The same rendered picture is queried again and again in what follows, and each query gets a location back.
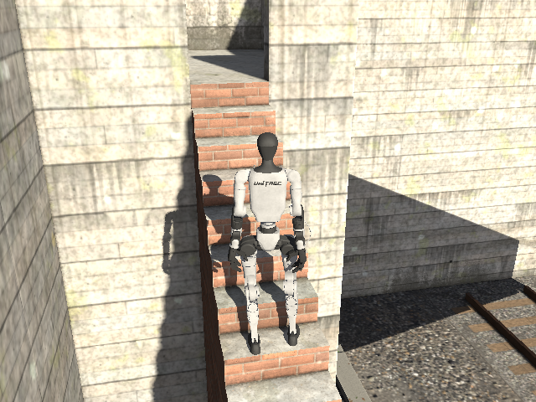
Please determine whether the humanoid robot head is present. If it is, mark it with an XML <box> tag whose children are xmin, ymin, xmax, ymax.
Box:
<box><xmin>253</xmin><ymin>132</ymin><xmax>282</xmax><ymax>173</ymax></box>

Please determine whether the robot right forearm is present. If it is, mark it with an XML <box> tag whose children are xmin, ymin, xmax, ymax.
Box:
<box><xmin>292</xmin><ymin>205</ymin><xmax>306</xmax><ymax>250</ymax></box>

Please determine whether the right robot hand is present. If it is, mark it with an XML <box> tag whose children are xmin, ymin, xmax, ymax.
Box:
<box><xmin>286</xmin><ymin>248</ymin><xmax>307</xmax><ymax>273</ymax></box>

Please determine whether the robot right upper arm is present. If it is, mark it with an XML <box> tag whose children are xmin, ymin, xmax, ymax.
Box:
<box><xmin>285</xmin><ymin>168</ymin><xmax>302</xmax><ymax>217</ymax></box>

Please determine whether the robot left forearm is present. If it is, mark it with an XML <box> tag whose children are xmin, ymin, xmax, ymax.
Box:
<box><xmin>229</xmin><ymin>206</ymin><xmax>243</xmax><ymax>249</ymax></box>

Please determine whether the robot left upper arm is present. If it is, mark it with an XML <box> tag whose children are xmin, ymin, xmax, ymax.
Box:
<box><xmin>234</xmin><ymin>169</ymin><xmax>250</xmax><ymax>217</ymax></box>

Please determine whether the left robot hand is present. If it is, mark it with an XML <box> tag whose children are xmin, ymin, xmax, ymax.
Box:
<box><xmin>228</xmin><ymin>247</ymin><xmax>248</xmax><ymax>272</ymax></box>

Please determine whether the humanoid robot torso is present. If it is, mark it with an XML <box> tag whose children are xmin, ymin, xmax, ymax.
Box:
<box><xmin>248</xmin><ymin>165</ymin><xmax>287</xmax><ymax>251</ymax></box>

